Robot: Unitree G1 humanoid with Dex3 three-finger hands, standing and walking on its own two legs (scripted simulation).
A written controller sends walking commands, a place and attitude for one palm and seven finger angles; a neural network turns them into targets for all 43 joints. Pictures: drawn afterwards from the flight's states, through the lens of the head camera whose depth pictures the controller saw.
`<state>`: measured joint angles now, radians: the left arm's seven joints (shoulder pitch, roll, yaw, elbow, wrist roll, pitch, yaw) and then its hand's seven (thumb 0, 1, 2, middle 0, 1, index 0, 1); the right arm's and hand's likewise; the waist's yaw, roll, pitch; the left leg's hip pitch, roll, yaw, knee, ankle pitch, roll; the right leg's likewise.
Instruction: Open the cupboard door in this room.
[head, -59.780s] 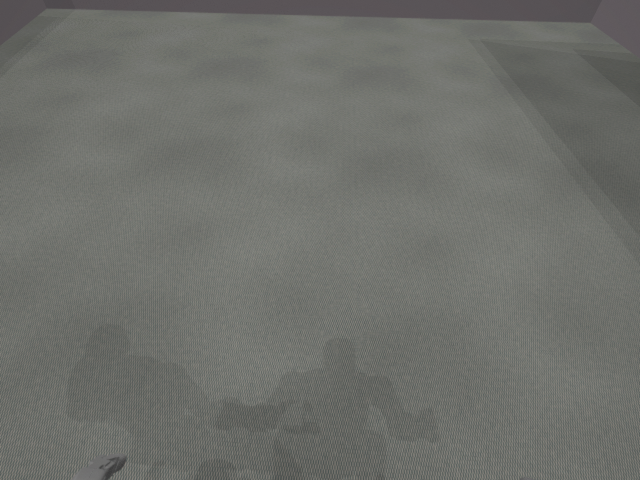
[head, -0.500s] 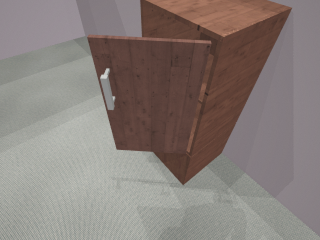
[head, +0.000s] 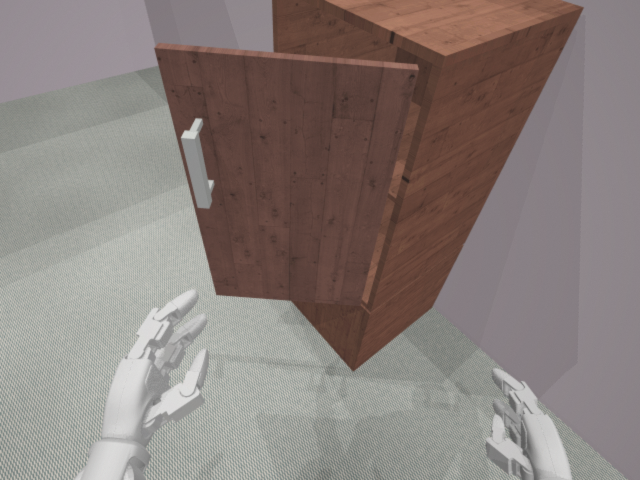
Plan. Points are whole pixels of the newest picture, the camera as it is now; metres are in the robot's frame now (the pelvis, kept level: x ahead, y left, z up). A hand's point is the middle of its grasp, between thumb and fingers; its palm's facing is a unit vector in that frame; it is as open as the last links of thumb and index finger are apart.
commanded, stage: raise the hand with hooked fingers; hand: left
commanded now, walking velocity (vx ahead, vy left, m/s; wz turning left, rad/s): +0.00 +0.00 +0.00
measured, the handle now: (201, 164) +0.57 +0.21 +0.08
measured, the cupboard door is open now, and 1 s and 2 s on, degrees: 48 48 48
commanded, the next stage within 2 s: move the hooked fingers beside the handle in 1.76 s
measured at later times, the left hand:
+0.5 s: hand (135, 396) +0.21 +0.21 +0.03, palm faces -0.07 -1.00 -0.03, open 11.1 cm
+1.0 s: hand (54, 352) +0.24 +0.29 +0.07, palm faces +0.02 -1.00 -0.05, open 13.7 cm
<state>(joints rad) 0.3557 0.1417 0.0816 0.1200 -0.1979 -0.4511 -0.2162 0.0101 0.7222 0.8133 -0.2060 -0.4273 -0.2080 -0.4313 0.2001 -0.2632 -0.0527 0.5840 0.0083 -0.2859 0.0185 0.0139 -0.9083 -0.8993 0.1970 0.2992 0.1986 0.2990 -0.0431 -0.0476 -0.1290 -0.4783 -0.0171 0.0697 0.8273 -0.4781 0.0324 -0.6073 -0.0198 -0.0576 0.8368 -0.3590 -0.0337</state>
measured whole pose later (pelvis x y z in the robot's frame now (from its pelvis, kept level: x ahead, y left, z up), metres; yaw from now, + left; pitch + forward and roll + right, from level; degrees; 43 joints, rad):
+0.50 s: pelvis -0.02 -0.01 -0.02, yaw +1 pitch +12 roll -1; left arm 0.29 0.34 0.29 0.07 -0.37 -0.23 -0.44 0.00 0.12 0.57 -0.25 -0.80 -0.26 -0.80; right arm 0.28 -0.20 0.05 0.54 0.04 -0.20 -0.03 0.01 -0.90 -0.90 0.20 0.30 0.21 0.30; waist -0.03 0.02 -0.10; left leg -0.70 0.02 0.02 1.02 -0.53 0.02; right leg -0.78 0.00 -0.11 0.95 -0.38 -0.05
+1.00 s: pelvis -0.01 +0.03 +0.00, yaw +2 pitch +7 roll -3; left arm 0.08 0.41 0.36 0.24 -0.35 -0.23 -0.46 -0.01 -0.43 0.33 -0.29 -1.15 -0.29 -1.16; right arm 0.27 -0.27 0.07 0.52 0.05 -0.25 -0.05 0.01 -0.90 -0.90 0.20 0.30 0.20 0.30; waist 0.00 0.01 -0.09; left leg -0.54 -0.01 0.02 0.91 -0.49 0.06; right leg -0.60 -0.02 -0.11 0.81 -0.33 0.00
